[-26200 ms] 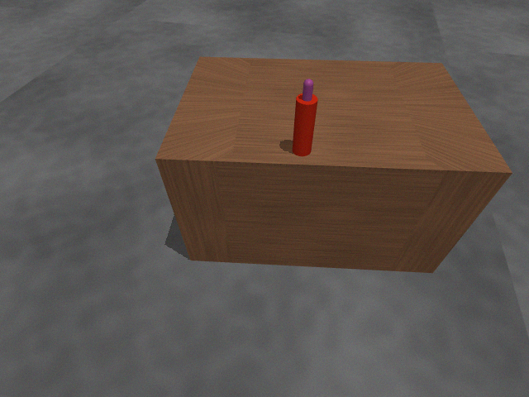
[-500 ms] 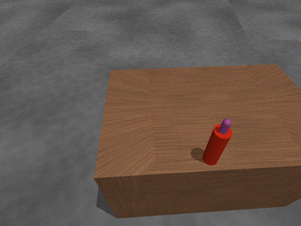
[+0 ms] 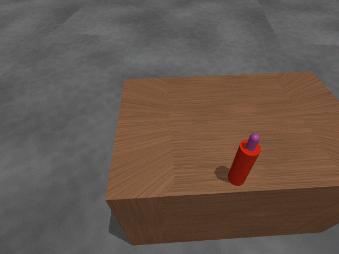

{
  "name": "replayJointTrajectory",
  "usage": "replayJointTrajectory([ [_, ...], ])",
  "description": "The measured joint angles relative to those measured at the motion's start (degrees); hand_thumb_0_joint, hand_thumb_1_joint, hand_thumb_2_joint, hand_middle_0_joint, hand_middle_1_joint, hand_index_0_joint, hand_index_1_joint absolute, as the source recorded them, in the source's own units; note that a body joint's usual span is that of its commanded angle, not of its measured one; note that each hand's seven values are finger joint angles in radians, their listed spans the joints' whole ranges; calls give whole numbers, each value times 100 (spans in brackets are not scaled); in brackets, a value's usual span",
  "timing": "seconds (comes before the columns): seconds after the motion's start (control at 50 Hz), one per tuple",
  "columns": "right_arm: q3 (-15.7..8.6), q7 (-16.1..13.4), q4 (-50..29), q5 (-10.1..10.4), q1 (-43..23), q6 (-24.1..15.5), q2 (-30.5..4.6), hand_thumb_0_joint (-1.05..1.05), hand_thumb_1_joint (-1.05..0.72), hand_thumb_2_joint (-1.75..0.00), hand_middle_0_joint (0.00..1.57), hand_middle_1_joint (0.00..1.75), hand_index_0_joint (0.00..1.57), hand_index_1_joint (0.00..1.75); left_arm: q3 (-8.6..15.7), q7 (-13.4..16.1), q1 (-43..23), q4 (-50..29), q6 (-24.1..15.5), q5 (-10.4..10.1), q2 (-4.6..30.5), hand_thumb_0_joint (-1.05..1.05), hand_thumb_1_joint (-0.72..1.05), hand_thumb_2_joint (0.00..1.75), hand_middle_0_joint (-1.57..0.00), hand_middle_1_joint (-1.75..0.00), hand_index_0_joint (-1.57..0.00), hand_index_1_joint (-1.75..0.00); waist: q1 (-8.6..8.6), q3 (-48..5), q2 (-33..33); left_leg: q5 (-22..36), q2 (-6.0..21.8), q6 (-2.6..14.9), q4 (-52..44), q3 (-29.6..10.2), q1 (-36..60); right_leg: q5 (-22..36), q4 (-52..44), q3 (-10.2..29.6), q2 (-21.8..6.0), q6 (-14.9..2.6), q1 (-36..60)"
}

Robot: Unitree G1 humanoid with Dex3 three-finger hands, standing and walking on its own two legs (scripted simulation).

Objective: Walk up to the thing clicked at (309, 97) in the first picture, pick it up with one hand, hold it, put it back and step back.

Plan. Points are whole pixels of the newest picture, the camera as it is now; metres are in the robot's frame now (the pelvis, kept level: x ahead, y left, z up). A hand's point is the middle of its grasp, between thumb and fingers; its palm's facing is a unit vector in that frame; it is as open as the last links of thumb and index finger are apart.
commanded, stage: stand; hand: right
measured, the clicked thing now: (244, 159) +0.41 -0.21 -0.07
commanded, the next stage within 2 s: none
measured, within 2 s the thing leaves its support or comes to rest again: neither
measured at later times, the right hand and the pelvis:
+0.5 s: hand out of the picture +0.08 -0.25 -0.16, palm faces -0.03 +0.94 -0.35, open 9.0 cm; pelvis +0.01 +0.00 +0.00, yaw +0 degrees
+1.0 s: hand out of the picture +0.07 -0.25 -0.16, palm faces -0.03 +0.94 -0.34, open 7.4 cm; pelvis +0.00 +0.00 +0.00, yaw +0 degrees
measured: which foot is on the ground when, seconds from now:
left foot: down 0.00-1.00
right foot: down 0.00-1.00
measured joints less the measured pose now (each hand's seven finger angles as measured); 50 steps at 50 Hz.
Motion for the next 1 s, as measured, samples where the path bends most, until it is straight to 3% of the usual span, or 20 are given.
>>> replayJointTrajectory([
  [0.12,-9,16,-3,-6,29,4,2,-1,48,-9,8,8,8,8,4,-10,50,-7,0,9,5,1,90,90,-20,-30,-21,-30,5,4,3,-12,11,-1,25,3,-50,1,4,3,11,-6,-43],
  [0.2,-17,22,3,-8,53,3,-1,0,36,-21,13,16,13,16,3,-12,79,-3,1,8,12,1,91,90,-20,-30,-21,-30,0,28,0,-23,12,-5,27,3,-62,-14,13,4,12,-8,-58],
  [0.4,-19,11,10,4,46,1,-6,0,-27,-71,19,27,19,28,-18,-1,78,-37,-13,-8,10,1,91,90,-20,-30,-21,-30,-9,40,-10,-72,14,-7,16,3,-22,-65,9,3,14,-7,-21],
  [0.5,-19,-1,-11,10,-4,3,-15,0,-60,-82,20,29,20,29,-24,6,19,-65,-15,-10,-5,1,91,90,-20,-30,-21,-30,-11,15,-1,-84,7,-2,0,5,29,-84,4,5,7,-1,25],
  [0.58,-20,1,-42,13,-32,4,-6,0,-76,-86,20,29,20,30,-21,13,-14,-92,-29,-7,5,1,91,90,-20,-30,-21,-30,-16,-10,-7,-84,6,-2,-14,-1,64,-87,-8,-1,5,2,62],
  [0.72,-17,2,-79,14,-54,-8,-9,0,-87,-89,20,30,20,30,-6,11,-30,-119,-28,-10,15,1,91,90,-20,-30,-21,-30,-9,-16,-7,-66,6,0,-35,11,93,-63,-32,11,6,4,87],
  [1.0,-26,28,-46,12,23,13,17,0,-90,-89,20,30,20,30,13,0,77,-82,-10,-4,49,1,91,90,-20,-30,-21,-30,-5,53,-19,-9,1,3,-62,11,53,-5,-58,12,2,2,48],
])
